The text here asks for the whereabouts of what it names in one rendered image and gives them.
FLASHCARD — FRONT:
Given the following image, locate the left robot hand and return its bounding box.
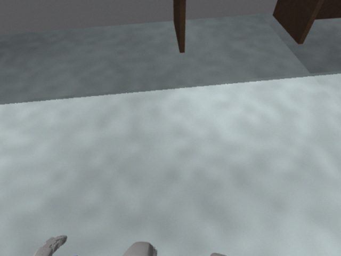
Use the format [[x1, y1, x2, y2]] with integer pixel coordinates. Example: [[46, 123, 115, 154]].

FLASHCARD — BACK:
[[33, 235, 67, 256]]

